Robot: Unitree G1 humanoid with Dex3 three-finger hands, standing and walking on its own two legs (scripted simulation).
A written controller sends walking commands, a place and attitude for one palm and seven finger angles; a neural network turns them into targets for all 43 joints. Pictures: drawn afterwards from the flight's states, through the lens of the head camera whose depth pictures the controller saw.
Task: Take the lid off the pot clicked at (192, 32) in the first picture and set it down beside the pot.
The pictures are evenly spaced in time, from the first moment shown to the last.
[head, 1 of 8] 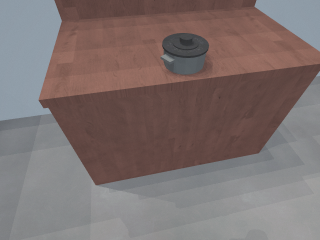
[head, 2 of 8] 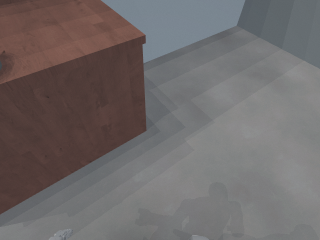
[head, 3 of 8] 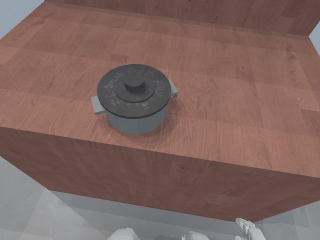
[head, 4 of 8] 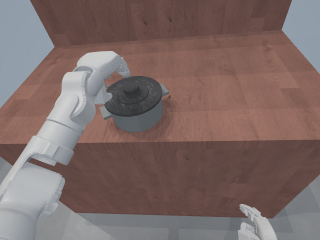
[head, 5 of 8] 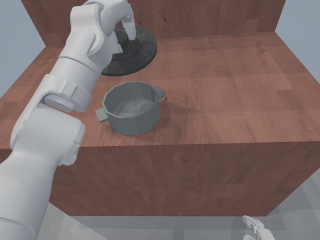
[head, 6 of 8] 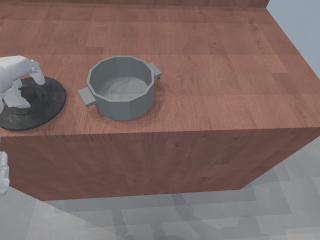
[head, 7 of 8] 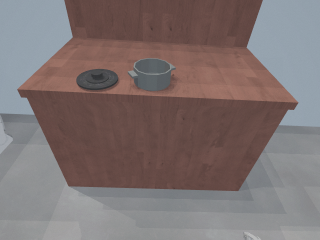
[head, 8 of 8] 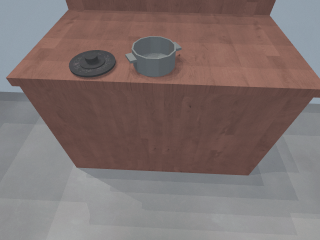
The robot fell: no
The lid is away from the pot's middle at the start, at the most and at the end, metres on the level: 0.00 0.26 0.25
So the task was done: yes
